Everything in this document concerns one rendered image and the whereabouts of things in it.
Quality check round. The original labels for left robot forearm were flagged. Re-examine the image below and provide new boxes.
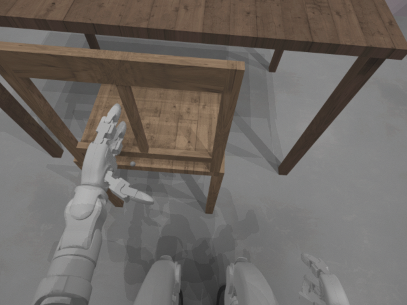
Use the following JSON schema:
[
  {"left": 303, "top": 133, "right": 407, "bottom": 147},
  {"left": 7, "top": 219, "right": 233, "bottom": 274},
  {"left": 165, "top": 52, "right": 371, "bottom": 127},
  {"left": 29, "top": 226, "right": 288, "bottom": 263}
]
[{"left": 30, "top": 184, "right": 109, "bottom": 305}]

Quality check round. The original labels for table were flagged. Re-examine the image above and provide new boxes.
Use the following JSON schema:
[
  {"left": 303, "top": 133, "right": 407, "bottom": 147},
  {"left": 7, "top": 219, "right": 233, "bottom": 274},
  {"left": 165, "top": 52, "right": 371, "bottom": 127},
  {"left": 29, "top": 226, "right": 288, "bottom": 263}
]
[{"left": 0, "top": 0, "right": 407, "bottom": 175}]

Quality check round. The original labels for left robot thigh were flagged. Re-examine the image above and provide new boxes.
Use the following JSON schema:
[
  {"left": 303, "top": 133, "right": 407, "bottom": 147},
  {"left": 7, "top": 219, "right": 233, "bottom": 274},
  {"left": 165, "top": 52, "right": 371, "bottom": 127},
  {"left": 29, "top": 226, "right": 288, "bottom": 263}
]
[{"left": 133, "top": 260, "right": 181, "bottom": 305}]

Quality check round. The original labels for robot right hand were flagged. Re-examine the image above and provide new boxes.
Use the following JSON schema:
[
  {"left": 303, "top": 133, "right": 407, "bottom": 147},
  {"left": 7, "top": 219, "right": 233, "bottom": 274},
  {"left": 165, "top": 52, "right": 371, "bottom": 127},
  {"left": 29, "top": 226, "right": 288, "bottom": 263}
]
[{"left": 299, "top": 253, "right": 350, "bottom": 305}]

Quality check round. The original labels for robot thigh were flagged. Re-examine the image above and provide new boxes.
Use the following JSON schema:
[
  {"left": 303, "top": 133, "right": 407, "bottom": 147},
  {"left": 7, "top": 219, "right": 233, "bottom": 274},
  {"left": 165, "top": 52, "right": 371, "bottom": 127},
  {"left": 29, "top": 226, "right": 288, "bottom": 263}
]
[
  {"left": 133, "top": 260, "right": 181, "bottom": 305},
  {"left": 226, "top": 262, "right": 279, "bottom": 305}
]

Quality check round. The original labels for chair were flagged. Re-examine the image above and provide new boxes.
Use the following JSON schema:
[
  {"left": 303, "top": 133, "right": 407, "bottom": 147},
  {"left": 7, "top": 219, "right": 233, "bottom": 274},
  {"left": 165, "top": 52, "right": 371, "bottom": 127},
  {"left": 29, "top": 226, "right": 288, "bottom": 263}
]
[{"left": 0, "top": 41, "right": 245, "bottom": 214}]

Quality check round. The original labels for robot left hand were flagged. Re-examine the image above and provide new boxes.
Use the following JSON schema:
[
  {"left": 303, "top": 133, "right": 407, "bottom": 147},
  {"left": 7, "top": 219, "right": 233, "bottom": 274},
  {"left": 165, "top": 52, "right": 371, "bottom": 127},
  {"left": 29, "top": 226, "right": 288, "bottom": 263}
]
[{"left": 81, "top": 104, "right": 154, "bottom": 205}]

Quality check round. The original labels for right robot thigh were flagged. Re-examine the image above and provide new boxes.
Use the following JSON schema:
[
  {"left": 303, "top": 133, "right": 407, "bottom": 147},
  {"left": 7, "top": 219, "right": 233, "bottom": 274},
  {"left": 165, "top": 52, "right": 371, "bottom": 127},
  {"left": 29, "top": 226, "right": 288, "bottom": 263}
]
[{"left": 226, "top": 262, "right": 279, "bottom": 305}]

